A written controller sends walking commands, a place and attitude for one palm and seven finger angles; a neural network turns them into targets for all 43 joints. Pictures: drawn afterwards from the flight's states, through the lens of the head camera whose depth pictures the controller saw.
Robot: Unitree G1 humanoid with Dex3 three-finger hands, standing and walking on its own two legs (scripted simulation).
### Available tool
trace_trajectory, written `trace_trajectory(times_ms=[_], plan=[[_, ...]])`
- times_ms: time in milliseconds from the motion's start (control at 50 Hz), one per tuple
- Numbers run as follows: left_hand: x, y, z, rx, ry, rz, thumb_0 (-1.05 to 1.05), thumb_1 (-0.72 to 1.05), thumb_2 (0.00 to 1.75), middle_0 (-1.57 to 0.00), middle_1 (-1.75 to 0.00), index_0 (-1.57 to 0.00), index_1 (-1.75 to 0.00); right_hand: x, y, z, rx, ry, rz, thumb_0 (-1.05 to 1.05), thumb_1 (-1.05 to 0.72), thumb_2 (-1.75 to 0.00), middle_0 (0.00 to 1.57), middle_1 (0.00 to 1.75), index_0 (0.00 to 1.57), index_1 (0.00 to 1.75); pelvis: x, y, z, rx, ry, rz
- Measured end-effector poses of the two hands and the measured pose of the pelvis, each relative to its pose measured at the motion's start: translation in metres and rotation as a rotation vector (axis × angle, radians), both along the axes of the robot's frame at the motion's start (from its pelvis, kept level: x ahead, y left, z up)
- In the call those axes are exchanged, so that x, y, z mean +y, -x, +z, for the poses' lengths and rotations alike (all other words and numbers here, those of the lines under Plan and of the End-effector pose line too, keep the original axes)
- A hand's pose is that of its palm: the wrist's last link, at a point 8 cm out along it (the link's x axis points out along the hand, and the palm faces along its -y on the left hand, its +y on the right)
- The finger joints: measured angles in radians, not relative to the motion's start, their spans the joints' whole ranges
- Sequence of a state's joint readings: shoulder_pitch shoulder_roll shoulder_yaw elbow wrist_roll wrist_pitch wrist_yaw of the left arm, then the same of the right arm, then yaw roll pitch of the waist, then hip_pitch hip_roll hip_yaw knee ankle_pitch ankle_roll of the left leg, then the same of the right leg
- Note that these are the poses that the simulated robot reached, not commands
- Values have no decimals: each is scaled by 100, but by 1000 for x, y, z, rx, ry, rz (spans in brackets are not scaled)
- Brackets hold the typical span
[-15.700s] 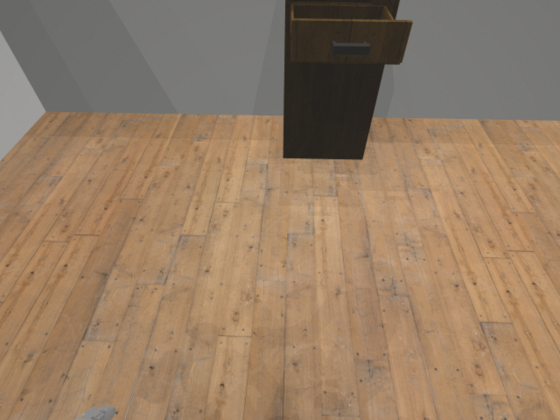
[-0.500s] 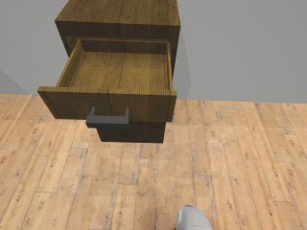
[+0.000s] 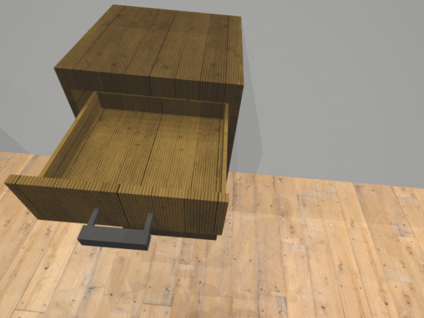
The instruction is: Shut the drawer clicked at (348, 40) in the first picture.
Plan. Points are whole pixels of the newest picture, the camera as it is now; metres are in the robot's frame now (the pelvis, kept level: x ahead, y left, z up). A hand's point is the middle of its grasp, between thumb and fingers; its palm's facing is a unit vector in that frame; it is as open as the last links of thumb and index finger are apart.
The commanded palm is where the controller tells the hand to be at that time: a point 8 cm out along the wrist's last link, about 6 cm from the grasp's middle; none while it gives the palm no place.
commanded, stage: come to a stop and stand still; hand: left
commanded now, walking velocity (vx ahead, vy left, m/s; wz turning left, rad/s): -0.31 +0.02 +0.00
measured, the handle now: (119, 226) +0.28 +0.20 +0.00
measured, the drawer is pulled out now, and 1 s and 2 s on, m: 0.30 0.30 0.28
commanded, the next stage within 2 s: look again from close up in 0.84 s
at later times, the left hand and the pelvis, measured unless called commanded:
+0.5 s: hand out of the picture +0.03 +0.19 -0.19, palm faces +0.07 -0.97 -0.24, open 7.3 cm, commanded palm none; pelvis +0.00 +0.00 -0.01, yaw +0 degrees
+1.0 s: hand out of the picture -0.01 +0.17 -0.17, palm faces +0.01 -0.98 -0.21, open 7.3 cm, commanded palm none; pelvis -0.01 +0.00 +0.00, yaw -1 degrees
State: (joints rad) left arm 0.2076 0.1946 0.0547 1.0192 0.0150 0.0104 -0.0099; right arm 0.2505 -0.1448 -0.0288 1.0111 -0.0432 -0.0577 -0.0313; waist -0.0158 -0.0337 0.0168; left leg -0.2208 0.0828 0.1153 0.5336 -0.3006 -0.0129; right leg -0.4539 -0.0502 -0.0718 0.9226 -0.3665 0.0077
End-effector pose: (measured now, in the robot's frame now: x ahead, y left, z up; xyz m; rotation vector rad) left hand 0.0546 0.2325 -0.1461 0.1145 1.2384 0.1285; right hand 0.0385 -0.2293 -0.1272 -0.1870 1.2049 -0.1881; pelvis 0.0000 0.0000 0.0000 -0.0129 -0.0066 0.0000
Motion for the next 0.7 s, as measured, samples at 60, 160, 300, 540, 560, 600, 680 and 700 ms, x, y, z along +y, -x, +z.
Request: trace_trajectory(times_ms=[60, 160, 300, 540, 560, 600, 680, 700], plan=[[-9, -9, 8, 8, -15, 12, 0, 93, 90, -20, -30, -20, -30, -10, -10, -2, 53, -6, 12, 1, -95, -90, 20, 30, 20, 30, -9, -14, 5, 1, 3, 5], [-25, -15, 2, 44, -56, 4, 0, 92, 90, -20, -30, -20, -30, -33, -25, -20, 103, -29, -25, 1, -93, -90, 20, 30, 20, 30, -30, -31, -7, 8, -28, 9], [-27, 6, 5, 86, -72, 61, 0, 92, 90, -20, -30, -21, -30, -45, -42, -19, 124, 1, 5, 1, -92, -90, 20, 30, 20, 30, -27, -20, -3, 6, -43, 32], [12, 32, -1, 49, -96, 31, 0, 91, 90, -20, -30, -20, -30, 0, -47, -12, -109, -27, 46, 1, -91, -90, 20, 30, 20, 30, 3, 1, -14, -51, -16, -1], [14, 34, 1, 37, -101, 23, 0, 91, 90, -20, -30, -20, -30, 4, -45, -14, -118, -41, 49, 1, -91, -90, 20, 30, 20, 30, 4, 3, -14, -52, -18, -5], [15, 39, 4, 18, -112, 9, 0, 91, 90, -20, -30, -20, -30, 9, -39, -18, -125, -68, 50, 1, -91, -90, 20, 30, 20, 30, 3, 8, -15, -51, -28, -12], [11, 54, 13, 22, -111, 0, 0, 91, 90, -20, -30, -20, -30, 9, -19, -21, -102, -87, 25, 0, -93, -90, 20, 30, 20, 30, 5, 15, -10, -47, -23, -10], [10, 57, 14, 25, -108, 1, 0, 91, 90, -20, -30, -20, -30, 8, -12, -20, -88, -85, 20, 0, -93, -90, 20, 30, 20, 30, 5, 16, -8, -42, -24, -9]])
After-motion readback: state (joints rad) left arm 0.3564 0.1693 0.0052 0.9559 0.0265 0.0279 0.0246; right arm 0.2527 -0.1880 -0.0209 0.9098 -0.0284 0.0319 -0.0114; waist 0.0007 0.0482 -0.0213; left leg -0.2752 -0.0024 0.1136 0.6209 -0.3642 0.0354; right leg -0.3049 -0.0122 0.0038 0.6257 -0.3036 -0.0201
